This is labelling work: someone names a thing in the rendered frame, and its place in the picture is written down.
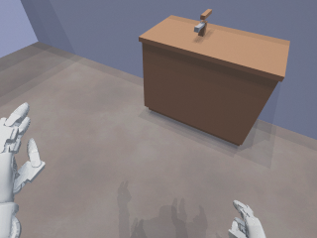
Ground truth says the right robot hand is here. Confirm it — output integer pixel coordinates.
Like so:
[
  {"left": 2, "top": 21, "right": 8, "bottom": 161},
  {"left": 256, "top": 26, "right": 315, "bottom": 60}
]
[{"left": 228, "top": 200, "right": 266, "bottom": 238}]

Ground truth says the counter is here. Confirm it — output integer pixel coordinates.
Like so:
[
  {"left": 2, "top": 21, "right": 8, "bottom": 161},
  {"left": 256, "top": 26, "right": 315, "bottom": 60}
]
[{"left": 139, "top": 9, "right": 290, "bottom": 146}]

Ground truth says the tap lever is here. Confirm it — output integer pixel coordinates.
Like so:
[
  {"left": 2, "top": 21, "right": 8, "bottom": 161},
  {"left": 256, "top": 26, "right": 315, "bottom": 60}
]
[{"left": 194, "top": 22, "right": 205, "bottom": 33}]

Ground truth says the left robot hand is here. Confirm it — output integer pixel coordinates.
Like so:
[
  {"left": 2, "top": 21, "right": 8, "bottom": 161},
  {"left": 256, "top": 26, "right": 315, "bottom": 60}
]
[{"left": 0, "top": 102, "right": 46, "bottom": 203}]

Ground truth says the left robot forearm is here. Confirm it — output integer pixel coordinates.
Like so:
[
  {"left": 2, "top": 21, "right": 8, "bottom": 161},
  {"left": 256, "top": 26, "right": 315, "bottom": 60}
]
[{"left": 0, "top": 201, "right": 22, "bottom": 238}]

